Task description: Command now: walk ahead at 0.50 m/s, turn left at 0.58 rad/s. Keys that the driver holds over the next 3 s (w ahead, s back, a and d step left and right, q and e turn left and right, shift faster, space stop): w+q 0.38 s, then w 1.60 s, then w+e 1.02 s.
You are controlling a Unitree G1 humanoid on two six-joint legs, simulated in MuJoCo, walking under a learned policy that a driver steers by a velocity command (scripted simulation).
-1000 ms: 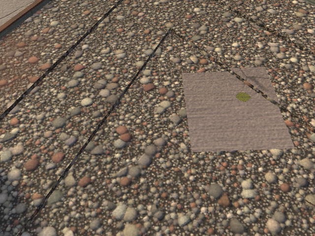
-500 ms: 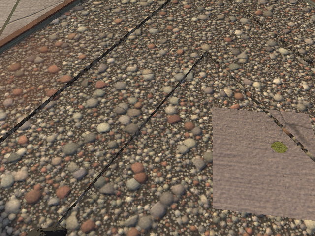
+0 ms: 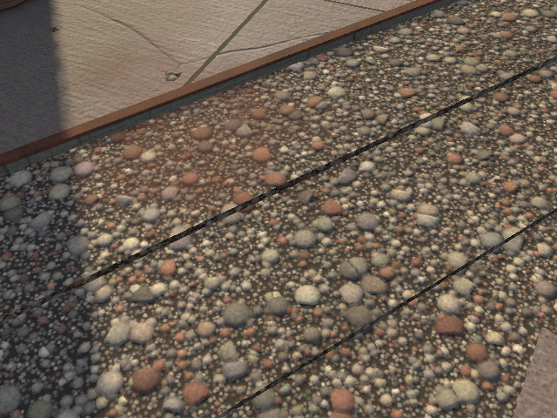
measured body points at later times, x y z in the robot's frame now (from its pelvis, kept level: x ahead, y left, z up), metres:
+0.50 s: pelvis +0.27 +0.07 +0.00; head +0.30 +0.10 +0.45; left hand +0.41 +0.37 -0.09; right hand +0.42 -0.19 -0.10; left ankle +0.22 +0.14 -0.74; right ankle +0.50 -0.06 -0.68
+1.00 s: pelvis +0.53 +0.10 +0.02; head +0.55 +0.11 +0.47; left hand +0.47 +0.38 -0.11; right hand +0.79 -0.08 -0.07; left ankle +0.58 +0.27 -0.68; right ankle +0.56 -0.01 -0.73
